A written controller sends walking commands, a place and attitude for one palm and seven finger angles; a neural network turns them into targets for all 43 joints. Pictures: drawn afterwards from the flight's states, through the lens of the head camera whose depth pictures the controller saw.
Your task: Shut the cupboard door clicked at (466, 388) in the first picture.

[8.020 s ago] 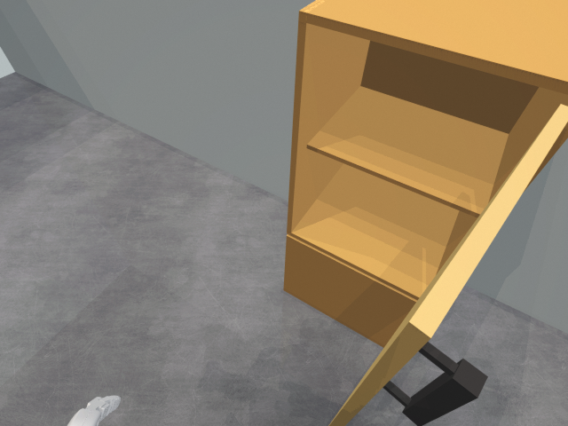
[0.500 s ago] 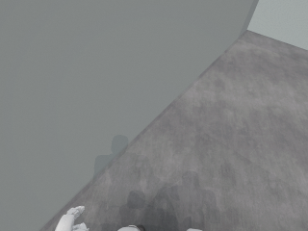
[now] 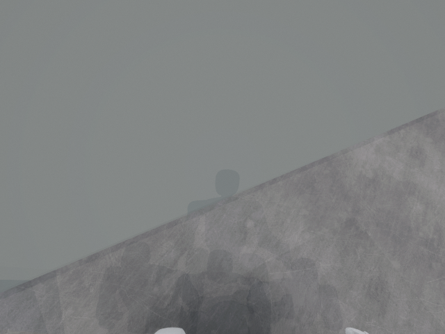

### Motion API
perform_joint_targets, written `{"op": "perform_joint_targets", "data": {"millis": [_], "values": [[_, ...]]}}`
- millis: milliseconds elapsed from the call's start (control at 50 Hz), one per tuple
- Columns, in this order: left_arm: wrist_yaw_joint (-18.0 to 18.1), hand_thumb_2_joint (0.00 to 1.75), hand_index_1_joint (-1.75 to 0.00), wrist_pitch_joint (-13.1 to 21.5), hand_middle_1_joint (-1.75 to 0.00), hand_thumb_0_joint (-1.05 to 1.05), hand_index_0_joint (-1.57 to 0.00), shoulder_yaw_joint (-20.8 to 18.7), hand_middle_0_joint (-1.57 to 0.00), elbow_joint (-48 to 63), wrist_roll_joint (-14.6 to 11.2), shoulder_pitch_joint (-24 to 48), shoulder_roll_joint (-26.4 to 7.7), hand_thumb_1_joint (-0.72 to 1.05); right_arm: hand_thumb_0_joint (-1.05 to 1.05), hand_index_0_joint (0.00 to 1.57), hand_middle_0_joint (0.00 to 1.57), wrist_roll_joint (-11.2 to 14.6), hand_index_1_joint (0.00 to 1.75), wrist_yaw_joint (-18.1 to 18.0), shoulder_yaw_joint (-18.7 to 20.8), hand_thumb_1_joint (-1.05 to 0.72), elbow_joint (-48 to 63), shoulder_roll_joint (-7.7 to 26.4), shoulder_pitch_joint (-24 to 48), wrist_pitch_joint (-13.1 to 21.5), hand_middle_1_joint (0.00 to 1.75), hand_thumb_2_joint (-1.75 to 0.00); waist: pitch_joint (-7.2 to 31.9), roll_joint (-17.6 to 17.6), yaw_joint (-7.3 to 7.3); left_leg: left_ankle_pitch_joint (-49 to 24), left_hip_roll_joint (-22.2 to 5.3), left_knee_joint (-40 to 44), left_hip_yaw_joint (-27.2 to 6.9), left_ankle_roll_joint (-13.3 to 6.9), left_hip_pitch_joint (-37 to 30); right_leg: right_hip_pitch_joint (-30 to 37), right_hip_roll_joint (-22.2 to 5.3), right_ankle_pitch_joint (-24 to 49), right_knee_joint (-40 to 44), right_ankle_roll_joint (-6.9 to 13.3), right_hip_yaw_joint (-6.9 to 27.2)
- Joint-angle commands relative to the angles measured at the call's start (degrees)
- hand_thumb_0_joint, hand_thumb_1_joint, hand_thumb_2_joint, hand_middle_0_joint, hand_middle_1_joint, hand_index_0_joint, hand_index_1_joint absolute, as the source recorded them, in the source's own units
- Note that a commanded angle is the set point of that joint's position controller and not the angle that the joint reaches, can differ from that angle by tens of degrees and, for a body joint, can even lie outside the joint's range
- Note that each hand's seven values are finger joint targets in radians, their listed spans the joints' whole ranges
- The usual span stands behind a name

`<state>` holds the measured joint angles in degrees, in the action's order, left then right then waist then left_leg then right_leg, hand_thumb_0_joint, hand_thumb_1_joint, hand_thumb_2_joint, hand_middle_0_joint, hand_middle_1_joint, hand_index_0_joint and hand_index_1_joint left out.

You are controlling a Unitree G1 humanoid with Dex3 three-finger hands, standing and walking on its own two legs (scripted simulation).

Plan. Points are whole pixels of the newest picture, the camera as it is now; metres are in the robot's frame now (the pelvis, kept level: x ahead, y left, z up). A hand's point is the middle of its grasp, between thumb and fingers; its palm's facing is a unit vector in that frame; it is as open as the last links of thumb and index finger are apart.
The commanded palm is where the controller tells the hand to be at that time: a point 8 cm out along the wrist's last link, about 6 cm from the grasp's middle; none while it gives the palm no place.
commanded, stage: turn to face it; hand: left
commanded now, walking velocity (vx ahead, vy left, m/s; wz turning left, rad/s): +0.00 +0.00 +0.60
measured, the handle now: out of the picture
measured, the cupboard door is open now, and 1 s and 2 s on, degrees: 100 100 100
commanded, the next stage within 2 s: none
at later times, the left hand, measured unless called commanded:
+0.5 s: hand out of the picture +0.08 +0.19 -0.12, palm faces +0.28 -0.91 -0.30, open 7.4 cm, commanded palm none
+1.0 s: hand out of the picture -0.09 +0.24 -0.16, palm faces +0.59 -0.77 -0.23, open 7.4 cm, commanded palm none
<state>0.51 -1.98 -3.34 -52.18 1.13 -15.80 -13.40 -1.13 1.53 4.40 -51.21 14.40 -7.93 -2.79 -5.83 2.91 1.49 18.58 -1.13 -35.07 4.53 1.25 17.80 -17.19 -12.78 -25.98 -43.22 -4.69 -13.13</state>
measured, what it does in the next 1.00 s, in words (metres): steps on the spot, turning left: right foot, then left foot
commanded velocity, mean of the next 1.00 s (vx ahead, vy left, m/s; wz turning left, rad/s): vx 0.00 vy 0.00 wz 0.60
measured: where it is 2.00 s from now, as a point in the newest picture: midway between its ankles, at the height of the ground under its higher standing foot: outside the picture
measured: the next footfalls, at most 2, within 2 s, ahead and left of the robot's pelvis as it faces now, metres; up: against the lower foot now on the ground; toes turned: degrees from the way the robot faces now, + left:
right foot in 0.38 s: +0.08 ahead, -0.13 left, +0.00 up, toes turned +10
left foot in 0.82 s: -0.02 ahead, +0.12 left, +0.00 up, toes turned +36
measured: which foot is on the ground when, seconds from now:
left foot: down 0.00-0.38, up 0.40-0.80, down 0.82-1.00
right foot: up 0.00-0.36, down 0.38-0.82, up 0.84-1.00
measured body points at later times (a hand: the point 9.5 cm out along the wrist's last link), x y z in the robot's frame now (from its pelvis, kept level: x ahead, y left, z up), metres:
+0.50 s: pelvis +0.01 -0.03 +0.01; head +0.06 -0.06 +0.46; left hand +0.06 +0.24 -0.10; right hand +0.15 -0.27 -0.15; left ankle -0.06 +0.10 -0.65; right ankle +0.04 -0.14 -0.72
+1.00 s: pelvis +0.00 +0.03 +0.02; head +0.02 +0.10 +0.46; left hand -0.12 +0.28 -0.14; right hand +0.23 -0.12 -0.10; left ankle -0.05 +0.10 -0.72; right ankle +0.06 -0.14 -0.62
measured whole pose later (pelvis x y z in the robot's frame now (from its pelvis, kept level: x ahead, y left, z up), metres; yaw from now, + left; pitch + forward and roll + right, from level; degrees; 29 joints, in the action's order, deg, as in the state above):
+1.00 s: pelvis +0.00 +0.03 +0.02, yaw +35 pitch +2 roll -3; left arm 0.6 -3.9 -4.4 -52.4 1.1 -11.8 -16.0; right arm -1.2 0.1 2.4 -50.1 12.4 -8.0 -1.1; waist -5.8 2.3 0.9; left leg 16.2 -0.1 -31.3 1.3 -3.1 16.6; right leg -28.6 -7.3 -24.6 -67.5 -5.8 -3.3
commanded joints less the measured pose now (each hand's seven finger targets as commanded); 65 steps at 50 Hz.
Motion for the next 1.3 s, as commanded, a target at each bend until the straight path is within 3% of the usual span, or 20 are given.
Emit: {"op": "perform_joint_targets", "data": {"millis": [0, 80, 260, 320, 340, 360, 380, 400, 460, 500, 700, 760, 780, 800, 820, 840, 900, 940, 1180, 1280], "values": [[0.9, 0.90, -0.30, 0.4, -0.30, 0.00, -0.20, -1.5, -0.20, 7.9, -0.1, 7.4, -4.7, 0.90, 0.00, 0.20, 0.20, 0.1, 0.30, -1.9, 3.2, -0.90, 0.6, 13.6, -12.0, 1.8, 0.30, -0.90, 13.8, -16.0, -7.04, -52.7, -20.5, 10.0, -20.8, -12.7, -20.0, -19.1, 3.7, -9.1, -25.1, -0.7, 10.5], [0.1, 0.90, -0.30, 0.5, -0.30, 0.00, -0.20, -1.9, -0.20, 5.4, -0.4, 5.0, -5.0, 0.90, 0.00, 0.20, 0.20, -0.2, 0.30, -2.5, 1.7, -0.90, 3.8, 10.0, -1.9, 2.2, 0.30, -0.90, 9.9, -12.9, -2.75, -43.1, -12.3, 10.5, -14.5, -8.9, -12.4, -15.3, 5.8, 0.7, -23.3, -1.2, 11.7], [0.3, 0.90, -0.30, 0.8, -0.30, 0.00, -0.20, -1.4, -0.20, 8.1, -0.6, 7.5, -4.0, 0.90, 0.00, 0.20, 0.20, -0.6, 0.30, -2.1, 2.3, -0.90, 4.4, 10.6, -2.1, 1.5, 0.30, -0.90, 9.0, -13.6, -2.97, -34.9, -10.4, 10.2, -22.5, -9.8, -7.3, -5.8, 10.7, 1.2, -2.6, -0.9, 11.1], [0.6, 0.90, -0.30, 1.8, -0.30, 0.00, -0.20, -1.7, -0.20, 7.3, -0.9, 2.3, -4.7, 0.90, 0.00, 0.20, 0.20, -0.2, 0.30, -1.9, 2.6, -0.90, 5.3, 10.2, -0.2, 1.3, 0.30, -0.90, 11.4, -11.9, -0.10, -30.6, -7.7, 4.9, -23.2, -7.3, -2.4, 6.1, 11.3, 11.7, 13.5, -0.4, 10.6], [0.8, 0.90, -0.30, 2.5, -0.30, 0.00, -0.20, -2.2, -0.20, 6.8, -0.6, -0.5, -7.1, 0.90, 0.00, 0.20, 0.20, 0.3, 0.30, -1.7, 2.4, -0.90, 5.7, 8.1, -0.4, 1.4, 0.30, -0.90, 12.9, -6.0, 1.26, -19.8, -4.0, -0.1, -20.9, -3.9, 3.5, 14.8, 7.1, 18.6, 21.9, 0.4, 14.0], [1.3, 0.90, -0.30, 3.2, -0.30, 0.00, -0.20, -3.4, -0.20, 6.9, 0.6, -1.7, -13.7, 0.90, 0.00, 0.20, 0.20, 0.8, 0.30, -1.3, 1.7, -0.90, 6.7, 3.5, -2.1, 1.5, 0.30, -0.90, 14.0, 12.8, 1.75, 5.6, 4.8, -13.6, -10.6, 1.3, 15.1, 22.8, -9.5, 27.5, 26.1, 6.2, 29.9], [1.5, 0.90, -0.30, 2.7, -0.30, 0.00, -0.20, -3.3, -0.20, 7.0, 0.2, -1.4, -15.4, 0.90, 0.00, 0.20, 0.20, 0.3, 0.30, -1.6, 2.2, -0.90, 7.3, 5.5, -1.6, 1.2, 0.30, -0.90, 13.2, 14.4, 1.54, 18.8, 4.4, -25.7, -9.2, 2.4, 16.8, 17.3, -17.5, 34.9, 24.9, 12.6, 34.7], [1.5, 0.90, -0.30, 2.5, -0.30, 0.00, -0.20, -2.8, -0.20, 7.9, 0.1, 0.9, -13.2, 0.90, 0.00, 0.20, 0.20, 0.1, 0.30, -1.3, 2.4, -0.90, 6.9, 6.2, -2.2, 0.7, 0.30, -0.90, 10.5, 7.5, 0.36, 15.1, 2.4, -32.9, -10.6, 2.0, 15.9, 11.8, -15.0, 29.8, 24.8, 13.8, 29.2], [1.5, 0.90, -0.30, 2.5, -0.30, 0.00, -0.20, -1.4, -0.20, 9.2, -0.1, 8.5, -7.9, 0.90, 0.00, 0.20, 0.20, -0.3, 0.30, -0.2, 2.5, -0.90, 3.4, 6.0, -3.6, -0.5, 0.30, -0.90, 4.8, 7.9, -3.08, 4.8, -0.8, -38.8, -8.2, 3.5, 16.6, 6.8, -7.0, 25.1, 25.3, 10.1, 17.9], [1.3, 0.90, -0.30, 3.0, -0.30, 0.00, -0.20, -1.1, -0.20, 8.6, 0.0, 6.2, -7.4, 0.90, 0.00, 0.20, 0.20, -0.2, 0.30, 0.2, 1.9, -0.90, 3.0, 5.0, -3.3, -0.7, 0.30, -0.90, 4.7, 8.1, -2.58, 2.3, -0.7, -37.2, -6.4, 4.3, 16.5, 8.5, -5.2, 31.7, 24.1, 9.2, 12.3], [1.3, 0.90, -0.30, 1.9, -0.30, 0.00, -0.20, -2.6, -0.20, 5.2, 0.8, -0.1, -11.3, 0.90, 0.00, 0.20, 0.20, 0.4, 0.30, 0.5, 0.4, -0.90, 4.4, 3.2, 2.7, 0.0, 0.30, -0.90, 6.6, 10.5, 1.21, 6.1, -1.2, -11.4, 1.2, 3.5, 7.8, 12.7, -9.1, 35.8, 19.4, 10.8, 5.7], [1.0, 0.90, -0.30, 1.5, -0.30, 0.00, -0.20, -3.0, -0.20, 4.4, 0.4, 0.2, -11.4, 0.90, 0.00, 0.20, 0.20, 0.4, 0.30, 0.2, 0.6, -0.90, 4.0, 4.1, -1.2, 0.9, 0.30, -0.90, 9.7, 8.0, -0.62, -1.1, 0.1, 2.3, 2.7, 2.3, -0.9, 11.7, -8.4, 36.1, 11.3, 7.8, 2.6], [0.9, 0.90, -0.30, 1.3, -0.30, 0.00, -0.20, -3.0, -0.20, 4.6, -0.1, 0.3, -10.9, 0.90, 0.00, 0.20, 0.20, 0.2, 0.30, 0.2, 1.2, -0.90, 3.1, 6.4, -5.3, 1.5, 0.30, -0.90, 12.4, 2.0, -3.15, -10.2, -0.9, 10.3, 0.4, 1.4, -10.0, 6.7, -7.3, 32.6, 2.6, 5.4, 1.4], [0.4, 0.90, -0.30, 1.1, -0.30, 0.00, -0.20, -2.5, -0.20, 6.5, -0.7, 0.2, -7.4, 0.90, 0.00, 0.20, 0.20, -0.1, 0.30, -0.2, 2.9, -0.90, 2.7, 13.2, -9.5, 2.2, 0.30, -0.90, 15.7, -15.5, -5.57, -30.0, -14.5, 12.8, -18.1, -4.6, -21.4, -8.7, 0.6, 7.9, -11.0, 0.5, -0.3], [0.6, 0.90, -0.30, 0.8, -0.30, 0.00, -0.20, -1.1, -0.20, 9.0, -0.6, 4.0, -4.4, 0.90, 0.00, 0.20, 0.20, 0.5, 0.30, -0.8, 3.7, -0.90, 1.7, 17.1, -12.9, 1.9, 0.30, -0.90, 15.9, -22.7, -7.12, -52.1, -23.7, 12.7, -28.0, -11.8, -21.8, -17.2, 5.0, -15.5, -20.0, -1.4, 5.3], [0.8, 0.90, -0.30, 0.3, -0.30, 0.00, -0.20, -1.3, -0.20, 9.0, -0.2, 5.8, -5.7, 0.90, 0.00, 0.20, 0.20, 0.3, 0.30, -1.3, 3.2, -0.90, 0.9, 15.8, -13.4, 1.6, 0.30, -0.90, 15.1, -15.6, -7.06, -50.2, -24.1, 11.3, -23.7, -13.9, -20.0, -17.2, 3.7, -12.3, -24.8, -0.2, 9.7], [0.5, 0.90, -0.30, 0.2, -0.30, 0.00, -0.20, -1.9, -0.20, 5.8, -0.1, 6.1, -5.9, 0.90, 0.00, 0.20, 0.20, 0.0, 0.30, -2.5, 1.5, -0.90, 3.1, 10.4, -4.9, 2.0, 0.30, -0.90, 9.1, -13.5, -3.74, -40.3, -14.2, 12.3, -16.8, -9.1, -12.5, -17.5, 4.1, 0.4, -28.1, -0.8, 12.3], [0.1, 0.90, -0.30, 0.2, -0.30, 0.00, -0.20, -2.0, -0.20, 4.8, -0.1, 3.8, -5.8, 0.90, 0.00, 0.20, 0.20, 0.1, 0.30, -2.4, 1.1, -0.90, 3.5, 9.7, -3.4, 2.4, 0.30, -0.90, 9.7, -11.6, -2.28, -39.6, -11.5, 12.8, -14.5, -7.7, -12.4, -15.9, 5.3, 4.0, -27.2, -1.2, 11.9], [0.7, 0.90, -0.30, 0.6, -0.30, 0.00, -0.20, -1.4, -0.20, 8.5, -0.5, 11.9, -4.7, 0.90, 0.00, 0.20, 0.20, -0.4, 0.30, -2.5, 2.0, -0.90, 2.5, 9.5, -8.6, 2.0, 0.30, -0.90, 9.6, -11.2, -4.70, -35.3, -11.5, 12.5, -26.6, -11.4, -13.5, -13.4, 9.1, 0.3, -10.7, -1.6, 13.9], [1.0, 0.90, -0.30, 1.2, -0.30, 0.00, -0.20, -1.2, -0.20, 8.5, -1.2, 8.6, -4.2, 0.90, 0.00, 0.20, 0.20, -0.5, 0.30, -2.4, 2.4, -0.90, 3.3, 9.6, -6.3, 1.5, 0.30, -0.90, 11.6, -12.4, -2.94, -38.4, -8.6, 9.1, -29.5, -10.0, -8.1, -1.3, 12.5, 3.0, 5.0, -0.2, 12.9]]}}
